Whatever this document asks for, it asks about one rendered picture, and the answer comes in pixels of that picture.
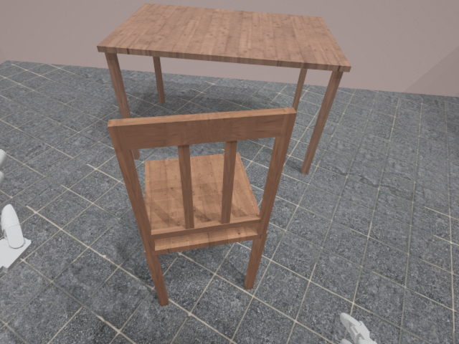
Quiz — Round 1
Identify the right robot hand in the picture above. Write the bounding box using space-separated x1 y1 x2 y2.
340 312 377 344

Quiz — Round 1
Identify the chair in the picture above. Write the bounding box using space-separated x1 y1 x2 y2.
108 107 297 306

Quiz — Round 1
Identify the left robot hand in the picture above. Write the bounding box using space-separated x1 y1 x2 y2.
0 149 31 273

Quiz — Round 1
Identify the table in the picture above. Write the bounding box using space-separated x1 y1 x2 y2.
97 3 351 174

